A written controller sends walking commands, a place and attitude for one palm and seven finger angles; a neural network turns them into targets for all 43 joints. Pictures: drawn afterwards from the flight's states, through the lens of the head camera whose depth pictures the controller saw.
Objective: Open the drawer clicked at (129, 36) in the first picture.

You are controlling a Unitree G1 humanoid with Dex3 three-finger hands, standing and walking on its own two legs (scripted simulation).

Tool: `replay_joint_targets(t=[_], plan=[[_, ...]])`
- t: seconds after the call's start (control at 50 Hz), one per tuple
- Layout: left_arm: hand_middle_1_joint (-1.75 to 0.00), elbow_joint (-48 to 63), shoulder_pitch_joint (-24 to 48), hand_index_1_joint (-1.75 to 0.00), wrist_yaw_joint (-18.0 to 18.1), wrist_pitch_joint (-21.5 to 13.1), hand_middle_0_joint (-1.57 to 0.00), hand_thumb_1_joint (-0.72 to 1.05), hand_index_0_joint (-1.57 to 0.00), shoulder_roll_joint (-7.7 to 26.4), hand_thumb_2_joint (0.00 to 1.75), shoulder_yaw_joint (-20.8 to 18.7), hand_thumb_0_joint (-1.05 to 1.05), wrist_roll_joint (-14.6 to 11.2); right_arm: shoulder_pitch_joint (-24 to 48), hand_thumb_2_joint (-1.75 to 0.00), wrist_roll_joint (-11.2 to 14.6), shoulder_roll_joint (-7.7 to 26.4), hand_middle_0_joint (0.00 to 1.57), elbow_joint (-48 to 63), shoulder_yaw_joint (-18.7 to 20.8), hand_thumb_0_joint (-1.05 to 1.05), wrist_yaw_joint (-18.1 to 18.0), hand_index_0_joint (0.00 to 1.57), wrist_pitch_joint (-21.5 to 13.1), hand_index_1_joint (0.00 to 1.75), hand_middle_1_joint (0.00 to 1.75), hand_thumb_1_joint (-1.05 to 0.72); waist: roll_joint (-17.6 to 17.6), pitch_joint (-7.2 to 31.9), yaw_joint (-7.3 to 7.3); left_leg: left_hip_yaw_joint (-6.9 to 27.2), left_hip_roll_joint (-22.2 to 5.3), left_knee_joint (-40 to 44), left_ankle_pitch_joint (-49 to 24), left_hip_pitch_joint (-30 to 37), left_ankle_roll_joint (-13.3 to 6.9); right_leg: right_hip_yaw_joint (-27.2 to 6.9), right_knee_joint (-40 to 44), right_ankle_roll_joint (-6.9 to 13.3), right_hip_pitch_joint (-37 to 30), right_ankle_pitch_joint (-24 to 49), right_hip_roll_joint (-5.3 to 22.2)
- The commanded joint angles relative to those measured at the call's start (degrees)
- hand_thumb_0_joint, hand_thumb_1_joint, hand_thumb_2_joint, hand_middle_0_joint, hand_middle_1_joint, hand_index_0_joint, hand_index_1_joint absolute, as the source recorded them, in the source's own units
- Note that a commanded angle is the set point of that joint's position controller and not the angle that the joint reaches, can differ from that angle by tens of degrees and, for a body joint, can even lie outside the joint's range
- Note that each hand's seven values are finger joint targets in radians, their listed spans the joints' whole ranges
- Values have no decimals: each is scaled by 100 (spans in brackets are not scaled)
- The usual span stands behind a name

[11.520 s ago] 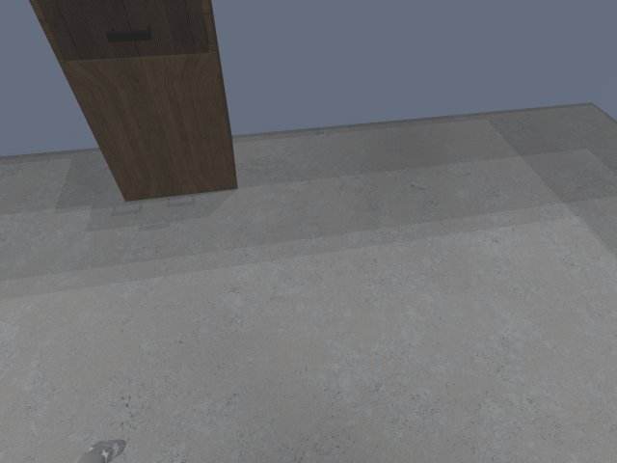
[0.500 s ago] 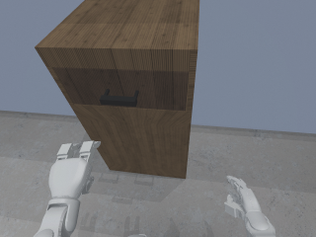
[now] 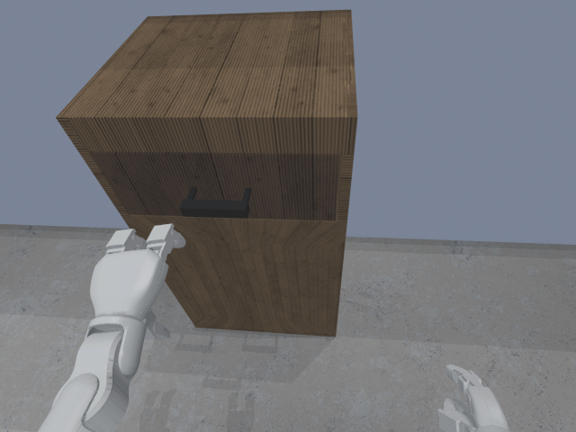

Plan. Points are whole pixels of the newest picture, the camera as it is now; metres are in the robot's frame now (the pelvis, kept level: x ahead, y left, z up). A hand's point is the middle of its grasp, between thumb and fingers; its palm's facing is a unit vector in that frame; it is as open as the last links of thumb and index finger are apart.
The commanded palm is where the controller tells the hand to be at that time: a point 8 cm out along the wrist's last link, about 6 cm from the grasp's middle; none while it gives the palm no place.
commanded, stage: raise the hand with hooked fingers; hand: left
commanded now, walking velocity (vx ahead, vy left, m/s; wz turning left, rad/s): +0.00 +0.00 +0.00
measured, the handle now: (217, 200) +0.51 +0.21 -0.02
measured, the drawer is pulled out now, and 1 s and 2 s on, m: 0.00 0.00 0.00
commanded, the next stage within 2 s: move the hooked fingers above the handle in 0.72 s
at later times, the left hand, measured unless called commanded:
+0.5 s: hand (130, 251) +0.31 +0.26 +0.10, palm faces -0.01 -0.09 -1.00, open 13.8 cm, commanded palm +0.28 +0.26 +0.15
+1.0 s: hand (148, 262) +0.30 +0.23 +0.08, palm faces -0.02 -0.07 -1.00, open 13.8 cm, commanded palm +0.29 +0.24 +0.14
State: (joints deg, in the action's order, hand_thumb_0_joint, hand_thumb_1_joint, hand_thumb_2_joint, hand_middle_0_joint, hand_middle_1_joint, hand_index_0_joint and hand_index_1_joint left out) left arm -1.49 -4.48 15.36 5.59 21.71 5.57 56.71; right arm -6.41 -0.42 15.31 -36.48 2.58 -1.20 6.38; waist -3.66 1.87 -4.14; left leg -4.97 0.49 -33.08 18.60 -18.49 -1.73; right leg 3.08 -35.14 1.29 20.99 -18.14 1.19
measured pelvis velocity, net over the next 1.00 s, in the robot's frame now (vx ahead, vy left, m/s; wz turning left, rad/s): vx -0.01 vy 0.00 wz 0.02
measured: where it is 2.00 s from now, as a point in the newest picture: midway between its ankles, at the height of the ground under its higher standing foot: outside the picture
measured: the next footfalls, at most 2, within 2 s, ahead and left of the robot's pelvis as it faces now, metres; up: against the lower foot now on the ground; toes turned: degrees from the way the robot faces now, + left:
none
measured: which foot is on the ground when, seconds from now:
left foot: down 0.00-1.00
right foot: down 0.00-1.00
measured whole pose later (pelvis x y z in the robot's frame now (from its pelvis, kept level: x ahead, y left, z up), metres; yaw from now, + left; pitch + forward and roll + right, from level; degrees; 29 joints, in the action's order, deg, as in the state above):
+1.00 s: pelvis -0.01 +0.00 +0.01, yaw +1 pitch +2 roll +1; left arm -10.4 9.8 3.8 0.6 26.2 5.8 54.0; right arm -6.4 1.2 14.2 -37.0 0.0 -1.6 7.3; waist -4.5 0.0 -4.3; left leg -3.8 0.9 -25.4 13.5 -14.1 -1.7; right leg 4.2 -27.4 1.4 16.1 -13.5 1.1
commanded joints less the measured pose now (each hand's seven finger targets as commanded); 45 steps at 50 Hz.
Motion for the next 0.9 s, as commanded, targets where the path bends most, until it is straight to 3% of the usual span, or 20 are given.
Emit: replay_joint_targets(t=[0.0,0.1,0.18,0.3,0.4,0.48,0.56,0.6,0.7,0.78,0.8,0.84,0.88], plan=[[-120,1292,1335,-120,-128,60,-30,-50,-30,1160,30,-643,0,0,776,-90,28,439,20,983,17,0,1,20,-222,30,30,-90,267,1361,-75,413,59,553,-2088,650,34,-301,519,117,-1018,1825,-131],[-120,1101,1827,-120,-446,101,-30,-50,-30,1394,30,-784,0,-29,790,-90,56,414,20,966,-89,0,-12,20,-100,30,30,-90,249,1125,-69,424,29,737,-2325,736,66,-246,677,126,-1162,1945,-161],[-120,1032,2418,-120,-703,110,-30,-50,-30,1447,30,-704,0,-79,743,-90,78,413,20,947,-121,0,-10,20,-36,30,30,-90,71,1217,-23,470,3,809,-2597,988,88,-187,774,129,-1223,1982,-171],[-120,885,2960,-120,-1135,-51,-30,-50,-30,1722,30,-789,0,-246,640,-90,84,462,20,890,-130,0,-33,20,8,30,30,-90,104,1359,28,550,-17,885,-2879,1170,97,-133,913,117,-1370,2070,-183],[-120,725,2242,-120,-1425,-306,-30,-50,-30,1516,30,-757,0,-455,525,-90,92,510,20,931,-89,0,51,20,10,30,30,-90,331,1194,-51,538,-38,948,-2961,1043,104,-112,989,97,-1406,2116,-182],[-120,1081,2318,-120,-1330,-617,-30,-50,-30,1717,30,-1010,0,-423,519,-90,56,539,20,977,-70,0,83,20,-29,30,30,-90,261,1360,-129,554,-22,957,-2876,998,87,-137,967,109,-1449,2066,-168],[-120,1440,2584,-120,-909,-917,-30,-50,-30,1967,30,-1329,0,-377,502,-90,34,535,20,935,-22,0,60,20,-116,30,30,-90,10,1558,-155,587,3,933,-2752,1033,117,-192,944,137,-1406,1954,-193],[-120,1295,2547,-120,-715,-953,-30,-50,-30,1815,30,-1255,0,-344,442,-90,51,495,20,847,7,0,57,20,-147,30,30,-90,-18,1515,-139,567,4,952,-2566,1030,132,-161,938,137,-1254,1769,-175],[-120,931,2583,-120,-508,-679,-30,-50,-30,1734,30,-1124,0,-303,473,-90,116,520,20,764,37,0,67,20,-154,30,30,-90,53,1441,-103,492,29,1001,-2179,899,124,-173,968,132,-1196,1525,-166],[-120,743,2441,-120,-696,-390,-30,-50,-30,1506,30,-792,0,-337,573,-90,148,539,20,812,8,0,50,20,-125,30,30,-90,237,1375,-61,415,50,1064,-1887,838,61,-204,1057,93,-1278,1390,-142],[-120,674,2427,-120,-762,-349,-30,-50,-30,1484,30,-739,0,-362,583,-90,161,533,20,812,3,0,36,20,-112,30,30,-90,331,1194,-27,412,58,1090,-1803,773,45,-192,1092,92,-1255,1354,-152],[-120,421,2691,-120,-872,-325,-30,-50,-30,1499,30,-667,0,-330,572,-90,151,547,20,779,-24,0,-4,20,-111,30,30,-90,548,1036,36,384,69,1095,-1611,686,11,-199,1142,71,-1170,1257,-152],[-120,386,2963,-120,-946,-404,-30,-50,-30,1617,30,-709,0,-297,546,-90,138,555,20,789,-52,0,-35,20,-139,30,30,-90,522,1077,29,381,90,1105,-1497,666,-9,-232,1165,66,-1209,1163,-130]])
